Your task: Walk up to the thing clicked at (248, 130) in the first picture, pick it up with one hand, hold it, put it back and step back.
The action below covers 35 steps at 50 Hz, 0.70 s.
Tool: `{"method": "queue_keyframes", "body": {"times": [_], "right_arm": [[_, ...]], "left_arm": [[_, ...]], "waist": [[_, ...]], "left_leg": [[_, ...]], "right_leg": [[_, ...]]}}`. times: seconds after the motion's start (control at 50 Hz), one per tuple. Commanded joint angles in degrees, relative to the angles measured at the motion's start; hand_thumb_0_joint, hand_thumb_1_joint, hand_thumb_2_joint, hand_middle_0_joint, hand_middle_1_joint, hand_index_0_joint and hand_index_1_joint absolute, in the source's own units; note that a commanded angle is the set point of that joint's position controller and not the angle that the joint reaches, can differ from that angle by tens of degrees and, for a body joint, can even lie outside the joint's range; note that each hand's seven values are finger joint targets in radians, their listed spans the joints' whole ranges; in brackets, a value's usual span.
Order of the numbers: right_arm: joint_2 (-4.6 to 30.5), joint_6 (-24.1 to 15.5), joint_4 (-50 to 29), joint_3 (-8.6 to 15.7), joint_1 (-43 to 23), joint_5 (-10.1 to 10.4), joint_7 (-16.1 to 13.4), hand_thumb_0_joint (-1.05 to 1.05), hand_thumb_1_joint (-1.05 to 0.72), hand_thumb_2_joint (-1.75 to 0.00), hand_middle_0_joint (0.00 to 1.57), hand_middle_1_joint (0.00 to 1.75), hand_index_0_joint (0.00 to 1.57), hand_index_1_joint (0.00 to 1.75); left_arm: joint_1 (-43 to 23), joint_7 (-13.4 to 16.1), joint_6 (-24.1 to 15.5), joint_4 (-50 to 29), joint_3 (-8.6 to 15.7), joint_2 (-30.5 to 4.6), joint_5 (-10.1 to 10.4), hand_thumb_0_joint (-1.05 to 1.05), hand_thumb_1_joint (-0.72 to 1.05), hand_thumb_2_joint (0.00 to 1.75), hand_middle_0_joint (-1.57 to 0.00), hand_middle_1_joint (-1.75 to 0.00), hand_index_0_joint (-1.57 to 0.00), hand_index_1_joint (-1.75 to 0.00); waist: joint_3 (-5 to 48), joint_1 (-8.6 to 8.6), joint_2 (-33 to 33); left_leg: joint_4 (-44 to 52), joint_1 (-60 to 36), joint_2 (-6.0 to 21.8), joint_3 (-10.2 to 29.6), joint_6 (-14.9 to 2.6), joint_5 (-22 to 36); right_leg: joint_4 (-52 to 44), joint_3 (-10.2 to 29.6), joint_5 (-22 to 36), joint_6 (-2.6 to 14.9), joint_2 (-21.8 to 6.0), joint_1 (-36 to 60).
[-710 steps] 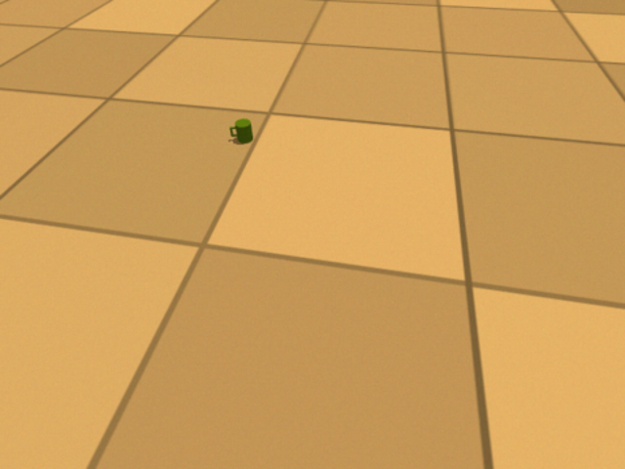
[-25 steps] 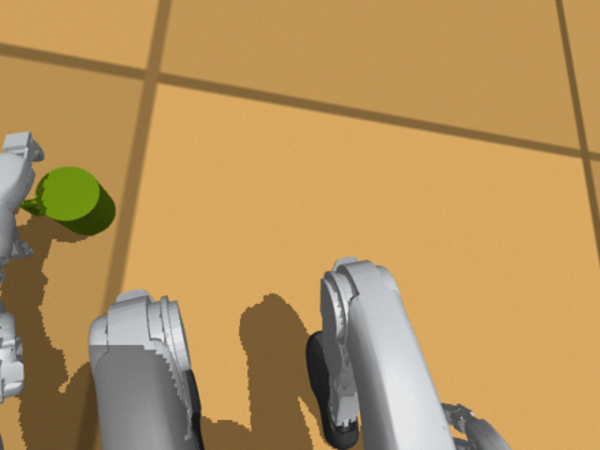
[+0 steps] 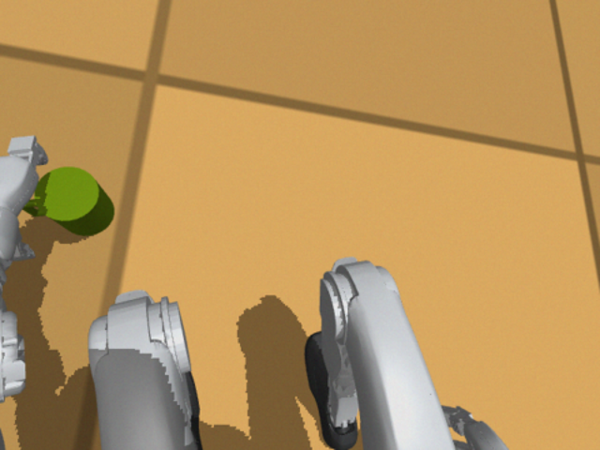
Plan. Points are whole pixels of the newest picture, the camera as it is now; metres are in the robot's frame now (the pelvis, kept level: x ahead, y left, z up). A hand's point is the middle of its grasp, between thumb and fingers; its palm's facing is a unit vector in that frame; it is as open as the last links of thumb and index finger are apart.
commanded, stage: approach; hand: left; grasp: from above
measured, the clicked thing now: (67, 204) +0.49 +0.31 -0.28
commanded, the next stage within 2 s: close in in 0.24 s
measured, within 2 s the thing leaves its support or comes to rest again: neither
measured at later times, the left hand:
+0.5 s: hand (62, 190) +0.48 +0.29 -0.19, palm faces -0.45 -0.08 -0.89, open 13.9 cm
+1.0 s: hand (66, 210) +0.46 +0.30 -0.23, palm faces -0.46 -0.10 -0.88, open 13.5 cm
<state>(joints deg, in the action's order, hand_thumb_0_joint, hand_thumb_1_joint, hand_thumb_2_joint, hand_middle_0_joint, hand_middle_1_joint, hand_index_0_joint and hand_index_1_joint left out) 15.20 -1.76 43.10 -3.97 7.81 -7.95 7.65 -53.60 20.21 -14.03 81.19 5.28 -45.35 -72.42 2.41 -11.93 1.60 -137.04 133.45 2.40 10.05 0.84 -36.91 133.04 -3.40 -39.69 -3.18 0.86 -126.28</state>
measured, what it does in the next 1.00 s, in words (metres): stands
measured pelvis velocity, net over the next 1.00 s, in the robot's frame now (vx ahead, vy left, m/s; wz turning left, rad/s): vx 0.00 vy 0.00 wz -0.05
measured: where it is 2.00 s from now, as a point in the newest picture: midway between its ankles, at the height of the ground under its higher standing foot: (262, 426)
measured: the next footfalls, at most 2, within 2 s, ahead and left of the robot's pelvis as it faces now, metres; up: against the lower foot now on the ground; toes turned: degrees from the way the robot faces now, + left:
none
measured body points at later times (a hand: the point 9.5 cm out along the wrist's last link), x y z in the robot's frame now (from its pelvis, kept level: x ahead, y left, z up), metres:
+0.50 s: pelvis +0.00 +0.00 -0.01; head +0.25 +0.06 +0.36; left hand +0.50 +0.29 -0.14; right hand +0.02 -0.27 -0.11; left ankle +0.08 +0.13 -0.30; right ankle +0.10 -0.13 -0.30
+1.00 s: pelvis +0.00 +0.00 -0.02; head +0.26 +0.09 +0.33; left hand +0.48 +0.30 -0.18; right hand +0.06 -0.27 -0.11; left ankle +0.08 +0.13 -0.30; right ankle +0.10 -0.13 -0.30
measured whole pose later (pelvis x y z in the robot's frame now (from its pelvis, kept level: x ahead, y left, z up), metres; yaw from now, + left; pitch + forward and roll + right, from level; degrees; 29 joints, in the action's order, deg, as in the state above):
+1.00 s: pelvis +0.00 +0.00 -0.02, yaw -3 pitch +30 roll -10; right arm 16.6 -6.5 40.7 -9.7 5.8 -12.1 9.5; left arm -59.3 28.1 -12.7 93.6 5.8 -49.3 -74.5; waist -2.9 -17.3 4.8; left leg -142.8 135.8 2.5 13.2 1.7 -38.3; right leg 137.1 -5.3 -39.7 -3.4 2.3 -128.5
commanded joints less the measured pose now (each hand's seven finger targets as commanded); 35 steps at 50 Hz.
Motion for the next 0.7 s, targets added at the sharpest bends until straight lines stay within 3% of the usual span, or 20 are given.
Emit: {"method": "queue_keyframes", "body": {"times": [0.0, 0.04, 0.14, 0.16, 0.18, 0.22, 0.26, 0.32, 0.34, 0.36, 0.38, 0.42, 0.46, 0.52, 0.54, 0.66, 0.68], "right_arm": [[14.14, -0.65, -0.19, 4.64, 11.22, -0.22, -1.04, 0.0, -0.9, -0.89, 0.2, 0.3, 0.2, 0.3], [14.19, -1.01, 0.27, 4.33, 11.62, -0.39, -1.16, 0.0, -0.9, -0.89, 0.2, 0.3, 0.2, 0.3], [14.61, -1.55, 0.57, 2.8, 12.0, -1.29, -1.53, 0.0, -0.89, -0.89, 0.2, 0.3, 0.2, 0.3], [14.67, -1.77, 0.52, 2.39, 11.89, -1.31, -1.56, 0.0, -0.89, -0.89, 0.2, 0.3, 0.2, 0.3], [15.11, -1.9, -0.03, 1.92, 12.51, -1.56, -1.45, 0.0, -0.89, -0.89, 0.2, 0.3, 0.2, 0.3], [15.15, -1.98, -0.45, 1.38, 11.83, -1.89, -1.55, 0.0, -0.9, -0.89, 0.2, 0.3, 0.2, 0.3], [14.94, -2.14, -1.33, 0.66, 11.57, -2.19, -1.26, 0.0, -0.9, -0.89, 0.2, 0.3, 0.2, 0.3], [15.3, -2.37, -2.6, 0.72, 11.35, -1.95, -1.01, 0.0, -0.9, -0.89, 0.2, 0.3, 0.2, 0.3], [15.19, -2.24, -2.88, 0.76, 11.43, -1.9, -0.87, 0.0, -0.9, -0.9, 0.2, 0.3, 0.2, 0.3], [15.1, -2.32, -2.91, 0.79, 10.96, -1.63, -0.73, 0.0, -0.9, -0.9, 0.2, 0.3, 0.2, 0.3], [15.04, -2.34, -2.66, 0.81, 11.52, -1.68, -0.57, 0.0, -0.9, -0.9, 0.2, 0.3, 0.2, 0.3], [14.98, -2.36, -2.4, 0.87, 11.83, -1.34, -0.31, 0.0, -0.9, -0.9, 0.2, 0.3, 0.2, 0.3], [15.15, -2.58, -2.22, 0.97, 12.57, -1.35, -0.31, 0.0, -0.9, -0.9, 0.2, 0.3, 0.2, 0.3], [14.94, -2.41, -1.75, 0.84, 12.8, -1.46, -0.12, 0.0, -0.9, -0.9, 0.2, 0.3, 0.2, 0.3], [14.92, -2.3, -1.69, 0.85, 12.95, -1.62, -0.14, 0.0, -0.9, -0.9, 0.2, 0.3, 0.2, 0.3], [15.28, -2.39, -1.12, 0.89, 13.37, -2.07, 0.19, 0.0, -0.9, -0.89, 0.2, 0.3, 0.2, 0.3], [15.71, -2.47, -1.09, 0.79, 13.49, -2.14, 0.16, 0.0, -0.9, -0.9, 0.2, 0.3, 0.2, 0.3]], "left_arm": [[-21.74, 2.7, 0.06, -8.71, -0.63, -10.99, 1.07, 0.0, -0.56, 1.07, -0.08, -1.04, -0.07, -1.06], [-25.27, 2.98, 0.16, -7.72, -2.58, -8.91, 1.28, 0.0, -0.56, 1.05, -0.07, -1.03, -0.06, -1.04], [-29.04, 5.27, 1.64, -1.18, -3.58, -8.45, -0.34, 0.0, -0.55, 1.05, -0.07, -1.04, -0.07, -1.04], [-27.96, 5.76, 2.23, 1.74, -3.41, -8.97, -0.57, 0.0, -0.55, 1.03, -0.07, -1.04, -0.07, -1.03], [-29.29, 6.52, 2.62, 1.51, -1.77, -11.88, -1.07, 0.0, -0.55, 1.03, -0.07, -1.03, -0.07, -1.03], [-27.74, 7.48, 3.9, 2.96, 0.1, -14.55, -1.63, 0.0, -0.55, 1.05, -0.08, -1.04, -0.07, -1.04], [-25.28, 7.63, 5.35, 5.52, 0.2, -13.91, -1.77, 0.0, -0.54, 1.06, -0.09, -1.06, -0.08, -1.06], [-24.06, 7.47, 7.03, 1.16, 3.01, -17.82, -0.71, 0.0, -0.52, 1.1, -0.11, -1.08, -0.1, -1.09], [-23.69, 7.18, 7.36, -0.67, 3.43, -17.82, -0.12, 0.0, -0.55, 1.09, -0.09, -1.08, -0.09, -1.08], [-22.23, 6.56, 7.82, 0.1, 2.71, -17.14, 0.24, 0.0, -0.56, 1.05, -0.08, -1.07, -0.08, -1.06], [-21.93, 5.75, 8.17, 1.42, 2.06, -15.23, 0.94, 0.0, -0.56, 1.03, -0.07, -1.05, -0.07, -1.04], [-22.12, 3.99, 7.8, 0.9, 0.81, -14.3, 2.51, 0.0, -0.56, 1.01, -0.06, -1.05, -0.07, -1.04], [-21.29, 2.71, 6.95, -1.6, 1.85, -16.62, 3.3, 0.0, -0.56, 1.02, -0.07, -1.05, -0.07, -1.04], [-20.92, 1.44, 5.1, -3.06, 1.33, -15.51, 3.86, 0.0, -0.56, 1.04, -0.07, -1.06, -0.07, -1.05], [-21.77, 1.15, 4.26, -4.04, 0.82, -14.83, 3.81, 0.0, -0.56, 1.05, -0.07, -1.06, -0.08, -1.06], [-21.01, 2.6, 0.66, -4.4, 0.58, -14.51, 2.36, 0.0, -0.51, 1.11, -0.09, -1.11, -0.1, -1.1], [-22.8, 3.43, 0.11, -5.71, 1.5, -16.31, 2.18, 0.0, -0.51, 1.12, -0.09, -1.12, -0.1, -1.11]], "waist": [[37.23, -2.4, -18.35], [36.37, -4.17, -17.98], [35.09, -5.76, -19.35], [33.73, -5.76, -18.79], [34.02, -5.61, -19.66], [36.18, -4.0, -20.48], [35.46, -4.45, -21.04], [38.69, -2.67, -22.34], [40.48, -2.39, -23.27], [38.74, -2.58, -22.46], [37.05, -3.93, -19.58], [35.29, -5.02, -17.0], [36.48, -3.74, -16.93], [36.15, -4.08, -16.85], [36.6, -4.91, -16.66], [35.62, -4.94, -17.57], [36.37, -4.92, -18.56]], "left_leg": [[14.0, -32.32, -0.99, -6.45, -1.72, 5.81], [13.25, -31.4, -0.83, -6.33, -1.85, 5.13], [13.12, -31.54, -0.86, -6.0, -1.53, 4.68], [12.81, -30.57, -0.87, -5.96, -1.59, 4.75], [12.99, -30.39, -1.03, -6.08, -1.65, 5.21], [12.52, -31.07, -1.02, -6.4, -1.67, 6.65], [12.26, -30.76, -1.05, -6.81, -1.8, 7.12], [11.96, -31.05, -0.97, -7.14, -2.02, 8.4], [12.21, -31.68, -1.0, -7.27, -1.96, 8.86], [11.62, -30.24, -0.75, -7.43, -2.16, 8.87], [11.1, -28.57, -0.72, -7.18, -2.42, 8.39], [10.29, -25.03, -0.59, -6.87, -2.83, 6.76], [9.97, -24.88, -0.63, -6.78, -2.74, 6.95], [9.74, -25.22, -0.59, -6.32, -2.45, 6.57], [9.26, -24.8, -0.59, -6.13, -2.49, 6.67], [8.55, -26.9, -0.51, -5.58, -1.94, 7.83], [8.19, -27.59, -0.52, -5.59, -1.93, 8.26]], "right_leg": [[-14.14, -6.46, 10.66, 4.96, 1.97, 12.77], [-14.57, -6.43, 10.53, 4.88, 2.13, 12.23], [-13.61, -7.08, 10.11, 5.04, 2.24, 10.73], [-13.31, -7.2, 10.21, 5.06, 2.33, 10.46], [-13.22, -7.16, 10.58, 5.0, 2.22, 11.23], [-12.42, -7.04, 11.77, 5.03, 2.29, 12.22], [-12.04, -6.9, 12.61, 4.98, 2.46, 13.32], [-11.65, -6.57, 13.77, 4.92, 2.42, 15.26], [-11.65, -6.42, 14.27, 4.91, 2.47, 16.42], [-11.78, -6.31, 14.48, 4.77, 2.55, 16.27], [-11.84, -6.49, 14.27, 4.59, 2.68, 16.04], [-12.5, -6.05, 13.23, 4.25, 3.03, 17.29], [-12.46, -5.9, 12.86, 4.16, 2.87, 18.65], [-12.21, -6.45, 12.3, 4.19, 3.02, 18.64], [-12.3, -6.58, 12.57, 4.05, 3.08, 19.21], [-11.62, -7.27, 13.73, 4.12, 3.21, 18.18], [-11.57, -7.53, 14.08, 4.05, 3.1, 17.71]]}}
